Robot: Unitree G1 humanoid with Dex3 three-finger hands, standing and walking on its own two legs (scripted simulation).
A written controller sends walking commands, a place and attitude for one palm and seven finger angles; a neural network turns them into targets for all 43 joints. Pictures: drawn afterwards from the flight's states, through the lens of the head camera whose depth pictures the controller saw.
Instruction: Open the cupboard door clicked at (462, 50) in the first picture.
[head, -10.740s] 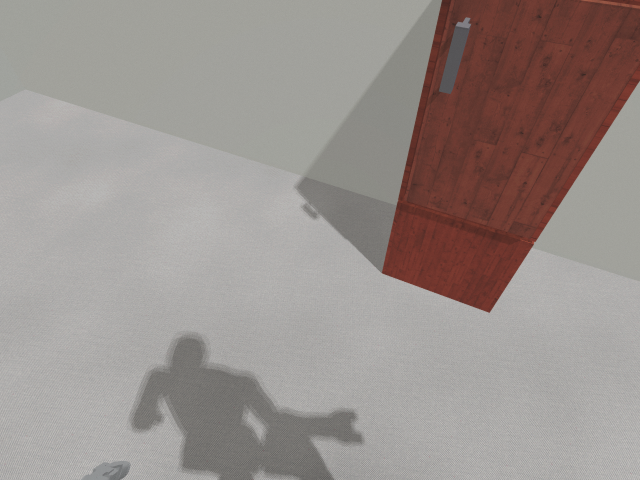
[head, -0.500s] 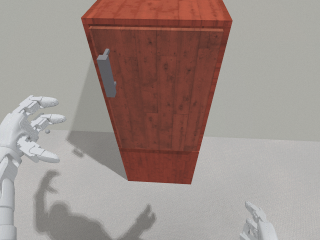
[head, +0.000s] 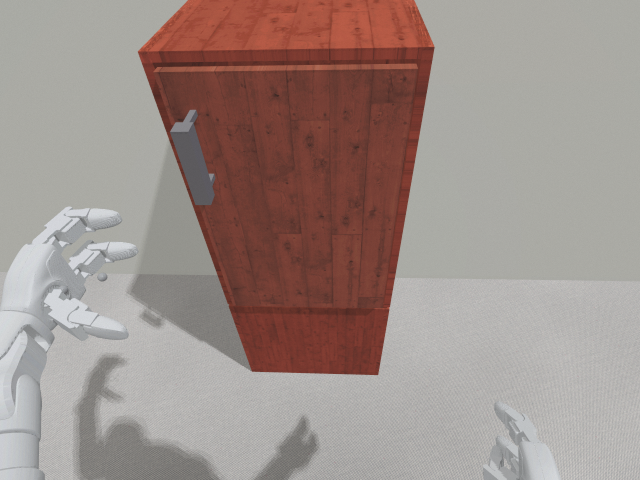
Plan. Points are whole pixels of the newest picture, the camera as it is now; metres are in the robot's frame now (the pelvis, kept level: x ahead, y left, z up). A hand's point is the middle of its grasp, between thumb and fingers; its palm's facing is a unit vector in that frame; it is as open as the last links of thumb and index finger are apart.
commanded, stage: move the hooked fingers beside the handle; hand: left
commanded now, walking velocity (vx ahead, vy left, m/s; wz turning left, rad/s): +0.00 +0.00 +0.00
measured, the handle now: (198, 157) +0.55 +0.25 +0.13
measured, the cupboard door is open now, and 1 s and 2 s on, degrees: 0 0 0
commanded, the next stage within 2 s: none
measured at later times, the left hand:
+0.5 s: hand (122, 236) +0.35 +0.28 +0.14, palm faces +0.05 -1.00 +0.00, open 14.0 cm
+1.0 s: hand (131, 205) +0.42 +0.29 +0.14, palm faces +0.06 -1.00 +0.01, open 14.0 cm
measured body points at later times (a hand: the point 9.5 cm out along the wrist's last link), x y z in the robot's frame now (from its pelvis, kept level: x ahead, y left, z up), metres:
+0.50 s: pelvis -0.01 +0.01 +0.00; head +0.00 +0.00 +0.45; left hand +0.35 +0.33 +0.15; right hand +0.11 -0.25 -0.10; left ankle +0.01 +0.13 -0.73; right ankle -0.03 -0.09 -0.73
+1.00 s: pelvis -0.01 +0.03 -0.01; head +0.03 +0.03 +0.44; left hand +0.41 +0.35 +0.14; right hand +0.08 -0.24 -0.11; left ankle +0.01 +0.13 -0.73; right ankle -0.03 -0.09 -0.73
